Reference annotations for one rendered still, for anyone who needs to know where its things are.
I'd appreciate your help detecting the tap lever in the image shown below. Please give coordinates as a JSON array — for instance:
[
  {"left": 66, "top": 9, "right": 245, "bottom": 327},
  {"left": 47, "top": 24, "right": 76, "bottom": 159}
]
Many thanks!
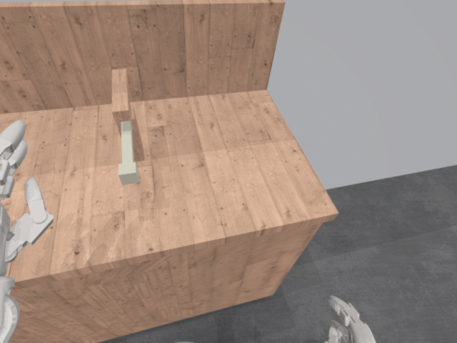
[{"left": 119, "top": 121, "right": 139, "bottom": 185}]

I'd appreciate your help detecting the robot left forearm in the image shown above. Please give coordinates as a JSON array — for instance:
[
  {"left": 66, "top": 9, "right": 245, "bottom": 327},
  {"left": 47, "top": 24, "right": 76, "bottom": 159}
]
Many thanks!
[{"left": 0, "top": 276, "right": 20, "bottom": 343}]

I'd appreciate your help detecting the robot left hand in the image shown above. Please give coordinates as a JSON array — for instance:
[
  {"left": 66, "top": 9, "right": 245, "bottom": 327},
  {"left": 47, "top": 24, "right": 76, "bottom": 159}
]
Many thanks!
[{"left": 0, "top": 120, "right": 54, "bottom": 277}]

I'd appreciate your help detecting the robot right hand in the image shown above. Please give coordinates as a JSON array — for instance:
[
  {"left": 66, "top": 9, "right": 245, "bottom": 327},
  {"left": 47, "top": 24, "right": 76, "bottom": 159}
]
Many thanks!
[{"left": 325, "top": 295, "right": 376, "bottom": 343}]

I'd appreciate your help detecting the counter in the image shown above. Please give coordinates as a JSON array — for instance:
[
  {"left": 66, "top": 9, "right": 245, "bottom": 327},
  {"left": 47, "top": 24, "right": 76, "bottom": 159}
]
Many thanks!
[{"left": 0, "top": 0, "right": 339, "bottom": 343}]

